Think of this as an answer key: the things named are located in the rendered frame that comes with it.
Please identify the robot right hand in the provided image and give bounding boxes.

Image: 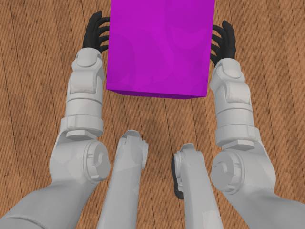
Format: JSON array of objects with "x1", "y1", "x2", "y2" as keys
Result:
[{"x1": 210, "y1": 20, "x2": 236, "y2": 67}]

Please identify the robot right foot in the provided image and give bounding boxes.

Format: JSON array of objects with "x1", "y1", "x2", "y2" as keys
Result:
[{"x1": 171, "y1": 156, "x2": 184, "y2": 199}]

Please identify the robot left hand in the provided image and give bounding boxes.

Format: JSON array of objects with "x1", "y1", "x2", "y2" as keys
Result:
[{"x1": 83, "y1": 11, "x2": 110, "y2": 53}]

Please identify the left robot thigh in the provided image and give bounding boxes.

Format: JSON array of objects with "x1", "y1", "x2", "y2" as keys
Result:
[{"x1": 96, "y1": 135, "x2": 148, "y2": 229}]

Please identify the carton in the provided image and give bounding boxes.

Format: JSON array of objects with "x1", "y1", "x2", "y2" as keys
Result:
[{"x1": 106, "y1": 0, "x2": 215, "y2": 99}]

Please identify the robot right upper arm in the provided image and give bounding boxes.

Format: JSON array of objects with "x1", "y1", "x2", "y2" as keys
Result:
[{"x1": 210, "y1": 148, "x2": 305, "y2": 229}]

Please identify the robot left upper arm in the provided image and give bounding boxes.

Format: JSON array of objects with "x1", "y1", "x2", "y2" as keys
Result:
[{"x1": 0, "y1": 139, "x2": 111, "y2": 229}]

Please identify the right robot forearm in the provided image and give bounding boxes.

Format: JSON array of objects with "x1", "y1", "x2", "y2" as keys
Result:
[{"x1": 210, "y1": 58, "x2": 270, "y2": 160}]

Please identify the left robot forearm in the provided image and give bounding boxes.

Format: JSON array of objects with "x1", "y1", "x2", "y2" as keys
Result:
[{"x1": 49, "y1": 48, "x2": 105, "y2": 169}]

